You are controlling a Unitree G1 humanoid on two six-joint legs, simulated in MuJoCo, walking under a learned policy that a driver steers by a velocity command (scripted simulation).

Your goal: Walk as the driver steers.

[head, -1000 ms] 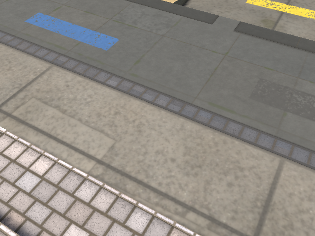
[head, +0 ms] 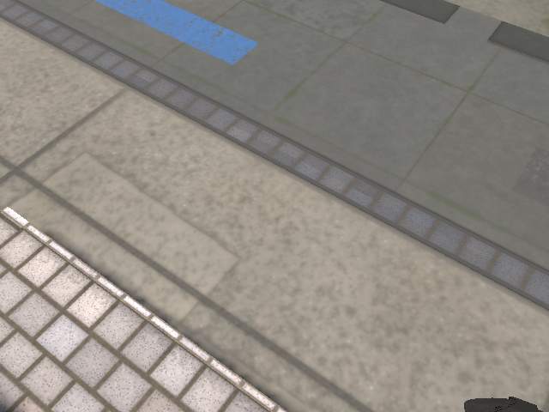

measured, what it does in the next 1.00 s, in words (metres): goes down: left foot 0.14 m lower, then right foot 0.14 m lower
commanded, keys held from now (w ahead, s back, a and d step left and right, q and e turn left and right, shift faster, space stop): w+e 0.40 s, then e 0.14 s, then q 0.46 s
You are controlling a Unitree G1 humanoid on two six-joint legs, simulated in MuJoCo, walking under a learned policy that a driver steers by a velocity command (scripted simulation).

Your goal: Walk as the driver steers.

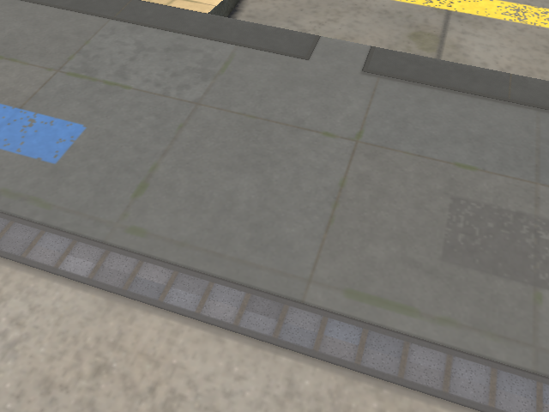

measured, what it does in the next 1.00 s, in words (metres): walks ahead, turning left: left foot, then right foot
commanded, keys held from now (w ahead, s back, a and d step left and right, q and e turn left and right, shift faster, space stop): q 0.72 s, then no key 0.20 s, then w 0.08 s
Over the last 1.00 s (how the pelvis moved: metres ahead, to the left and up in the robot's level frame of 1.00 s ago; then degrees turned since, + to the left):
0.56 -0.06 -0.21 -10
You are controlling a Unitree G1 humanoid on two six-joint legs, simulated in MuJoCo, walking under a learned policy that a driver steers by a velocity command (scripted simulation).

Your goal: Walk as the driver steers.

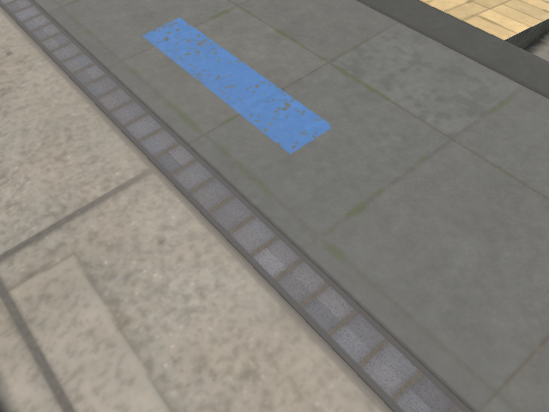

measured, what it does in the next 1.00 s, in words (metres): steps on the spot: left foot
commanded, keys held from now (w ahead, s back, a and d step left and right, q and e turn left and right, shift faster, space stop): w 0.06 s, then no key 0.68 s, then w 0.26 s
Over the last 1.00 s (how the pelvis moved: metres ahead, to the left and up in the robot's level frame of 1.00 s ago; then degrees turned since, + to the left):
0.18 0.02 0.00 31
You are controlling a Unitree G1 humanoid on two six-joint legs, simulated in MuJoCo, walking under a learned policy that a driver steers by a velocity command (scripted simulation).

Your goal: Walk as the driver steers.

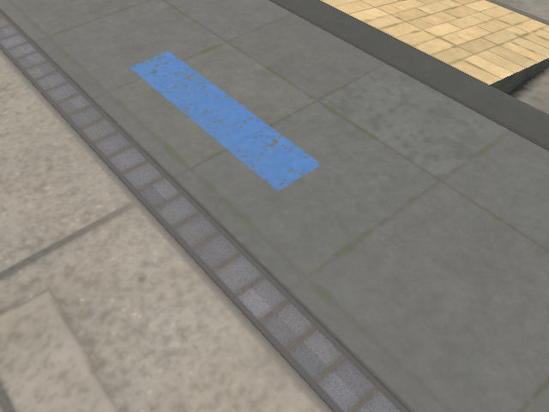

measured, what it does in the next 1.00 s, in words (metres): walks ahead: left foot, then right foot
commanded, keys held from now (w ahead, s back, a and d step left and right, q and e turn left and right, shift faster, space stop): w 1.00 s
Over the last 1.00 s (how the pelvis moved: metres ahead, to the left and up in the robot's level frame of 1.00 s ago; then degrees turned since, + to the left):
0.06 0.00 -0.03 0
